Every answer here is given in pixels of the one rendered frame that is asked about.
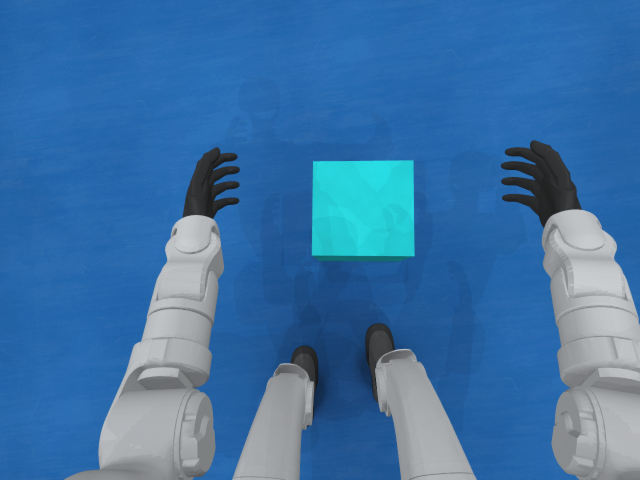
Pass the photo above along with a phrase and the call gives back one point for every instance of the carton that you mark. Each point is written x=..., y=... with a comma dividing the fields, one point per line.
x=363, y=211

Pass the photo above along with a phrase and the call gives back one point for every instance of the right robot forearm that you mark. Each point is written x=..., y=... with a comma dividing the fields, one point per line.
x=594, y=310

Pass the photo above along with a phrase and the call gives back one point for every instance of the right robot hand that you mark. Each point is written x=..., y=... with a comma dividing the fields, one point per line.
x=552, y=188

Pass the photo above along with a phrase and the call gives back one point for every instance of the robot left upper arm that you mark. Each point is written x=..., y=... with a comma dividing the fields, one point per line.
x=164, y=434

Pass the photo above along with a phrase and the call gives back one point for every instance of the left robot forearm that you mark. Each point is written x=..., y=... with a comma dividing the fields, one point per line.
x=174, y=350

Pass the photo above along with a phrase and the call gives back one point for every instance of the robot left thigh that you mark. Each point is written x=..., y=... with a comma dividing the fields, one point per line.
x=272, y=448

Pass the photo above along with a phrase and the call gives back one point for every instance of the right robot shin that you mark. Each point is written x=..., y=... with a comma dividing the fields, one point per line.
x=398, y=354

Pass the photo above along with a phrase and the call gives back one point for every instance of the robot right upper arm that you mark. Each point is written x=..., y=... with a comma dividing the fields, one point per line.
x=596, y=435

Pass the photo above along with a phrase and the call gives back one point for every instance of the left robot hand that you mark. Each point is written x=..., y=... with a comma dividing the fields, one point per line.
x=202, y=192

